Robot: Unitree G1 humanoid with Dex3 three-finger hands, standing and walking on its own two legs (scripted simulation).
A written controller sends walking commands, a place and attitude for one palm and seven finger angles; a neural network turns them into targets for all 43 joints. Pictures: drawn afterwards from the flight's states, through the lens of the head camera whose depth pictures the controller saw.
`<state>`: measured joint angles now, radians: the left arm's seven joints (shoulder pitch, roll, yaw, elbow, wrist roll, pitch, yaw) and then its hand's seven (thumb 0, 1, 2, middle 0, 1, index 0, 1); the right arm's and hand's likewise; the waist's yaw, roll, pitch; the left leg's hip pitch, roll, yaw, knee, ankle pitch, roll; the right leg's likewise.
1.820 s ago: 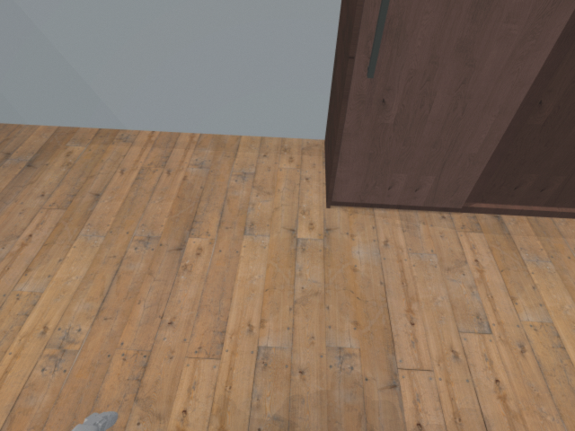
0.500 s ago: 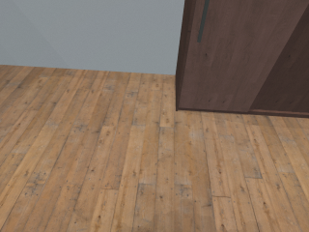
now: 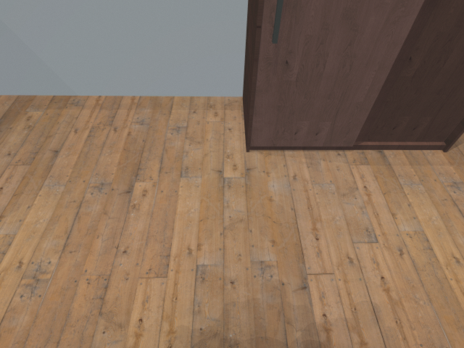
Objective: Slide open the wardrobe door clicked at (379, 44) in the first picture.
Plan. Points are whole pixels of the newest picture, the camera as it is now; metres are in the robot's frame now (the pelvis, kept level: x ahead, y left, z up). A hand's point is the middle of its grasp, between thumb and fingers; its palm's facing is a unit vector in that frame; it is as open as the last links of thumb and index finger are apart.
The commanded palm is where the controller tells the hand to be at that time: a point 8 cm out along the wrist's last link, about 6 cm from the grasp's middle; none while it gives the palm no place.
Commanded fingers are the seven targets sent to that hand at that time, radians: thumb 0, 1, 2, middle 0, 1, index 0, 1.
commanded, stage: walk to a spot facing it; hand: left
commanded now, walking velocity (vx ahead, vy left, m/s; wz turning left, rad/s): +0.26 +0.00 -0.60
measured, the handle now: out of the picture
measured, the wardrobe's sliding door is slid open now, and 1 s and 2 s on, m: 0.00 0.00 0.00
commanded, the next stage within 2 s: turn to face it in 1.94 s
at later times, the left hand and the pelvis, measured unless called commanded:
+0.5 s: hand out of the picture +0.06 +0.18 -0.15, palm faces -0.13 -0.97 -0.22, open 7.4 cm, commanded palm none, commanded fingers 0.00 0.90 0.90 -0.20 -0.30 -0.20 -0.30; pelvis +0.08 -0.01 +0.01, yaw -14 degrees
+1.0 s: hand (201, 204) +0.48 +0.12 -0.16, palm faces -0.53 -0.82 -0.19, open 7.4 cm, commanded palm none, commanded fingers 0.00 0.90 0.90 -0.20 -0.30 -0.20 -0.30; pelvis +0.28 +0.00 +0.01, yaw -33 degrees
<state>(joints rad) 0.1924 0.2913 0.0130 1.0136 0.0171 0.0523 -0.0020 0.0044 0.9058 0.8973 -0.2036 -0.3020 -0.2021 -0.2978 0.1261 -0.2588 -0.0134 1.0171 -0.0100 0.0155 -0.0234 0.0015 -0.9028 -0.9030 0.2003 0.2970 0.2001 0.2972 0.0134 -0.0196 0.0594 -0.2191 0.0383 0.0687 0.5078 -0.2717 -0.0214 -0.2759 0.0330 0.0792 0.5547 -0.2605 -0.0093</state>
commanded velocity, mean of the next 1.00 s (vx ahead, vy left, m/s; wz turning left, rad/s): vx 0.31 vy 0.00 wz -0.60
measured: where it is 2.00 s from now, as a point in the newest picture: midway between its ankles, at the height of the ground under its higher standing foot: (294, 264)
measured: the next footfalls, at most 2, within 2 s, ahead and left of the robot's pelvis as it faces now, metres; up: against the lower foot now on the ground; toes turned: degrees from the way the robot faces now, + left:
left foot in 0.64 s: +0.26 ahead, +0.10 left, +0.00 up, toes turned -17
right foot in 1.18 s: +0.40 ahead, -0.20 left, +0.00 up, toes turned -47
